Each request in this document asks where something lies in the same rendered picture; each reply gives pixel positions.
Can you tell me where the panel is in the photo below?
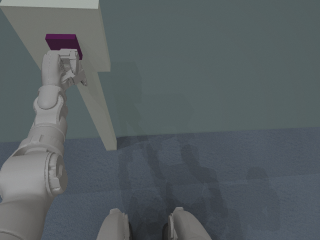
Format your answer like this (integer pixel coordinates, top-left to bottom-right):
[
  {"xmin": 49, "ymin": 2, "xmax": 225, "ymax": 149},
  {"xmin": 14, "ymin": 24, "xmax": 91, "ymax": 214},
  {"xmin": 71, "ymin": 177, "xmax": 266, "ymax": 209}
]
[{"xmin": 0, "ymin": 0, "xmax": 117, "ymax": 151}]

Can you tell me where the button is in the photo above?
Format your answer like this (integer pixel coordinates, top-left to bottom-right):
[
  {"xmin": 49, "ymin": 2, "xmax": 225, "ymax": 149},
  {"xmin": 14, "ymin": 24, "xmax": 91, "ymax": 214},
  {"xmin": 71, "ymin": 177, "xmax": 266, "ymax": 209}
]
[{"xmin": 45, "ymin": 34, "xmax": 83, "ymax": 60}]

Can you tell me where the robot left hand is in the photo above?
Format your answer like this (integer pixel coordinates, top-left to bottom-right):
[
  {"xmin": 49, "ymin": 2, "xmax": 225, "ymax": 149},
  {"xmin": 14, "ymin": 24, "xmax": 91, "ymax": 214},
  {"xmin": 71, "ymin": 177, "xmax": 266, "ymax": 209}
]
[{"xmin": 41, "ymin": 48, "xmax": 88, "ymax": 93}]

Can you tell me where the left robot thigh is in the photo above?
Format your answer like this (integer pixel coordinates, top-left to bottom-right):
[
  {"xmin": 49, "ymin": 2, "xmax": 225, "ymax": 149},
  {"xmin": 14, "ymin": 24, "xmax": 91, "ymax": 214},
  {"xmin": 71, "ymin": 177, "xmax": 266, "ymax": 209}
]
[{"xmin": 96, "ymin": 212, "xmax": 130, "ymax": 240}]

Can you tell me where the robot right shin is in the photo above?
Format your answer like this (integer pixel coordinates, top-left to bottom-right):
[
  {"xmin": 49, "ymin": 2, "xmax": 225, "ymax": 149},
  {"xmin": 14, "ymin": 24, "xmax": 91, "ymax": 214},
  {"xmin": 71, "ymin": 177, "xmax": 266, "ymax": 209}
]
[{"xmin": 168, "ymin": 207, "xmax": 184, "ymax": 240}]

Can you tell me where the left robot forearm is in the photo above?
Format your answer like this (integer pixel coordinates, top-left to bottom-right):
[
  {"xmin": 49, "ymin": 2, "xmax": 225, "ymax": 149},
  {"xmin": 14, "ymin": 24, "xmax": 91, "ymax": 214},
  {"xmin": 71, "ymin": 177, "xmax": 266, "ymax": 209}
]
[{"xmin": 0, "ymin": 85, "xmax": 69, "ymax": 199}]

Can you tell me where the robot left upper arm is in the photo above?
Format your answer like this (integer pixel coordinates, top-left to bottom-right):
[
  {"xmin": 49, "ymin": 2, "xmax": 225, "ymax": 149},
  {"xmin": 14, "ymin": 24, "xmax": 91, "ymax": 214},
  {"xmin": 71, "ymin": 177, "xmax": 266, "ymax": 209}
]
[{"xmin": 0, "ymin": 152, "xmax": 68, "ymax": 240}]

